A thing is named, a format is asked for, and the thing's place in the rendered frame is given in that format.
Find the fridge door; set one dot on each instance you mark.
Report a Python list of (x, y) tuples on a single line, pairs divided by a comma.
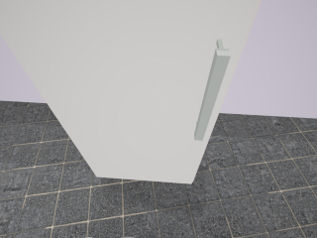
[(126, 78)]

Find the handle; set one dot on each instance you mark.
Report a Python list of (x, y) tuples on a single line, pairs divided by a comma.
[(217, 71)]

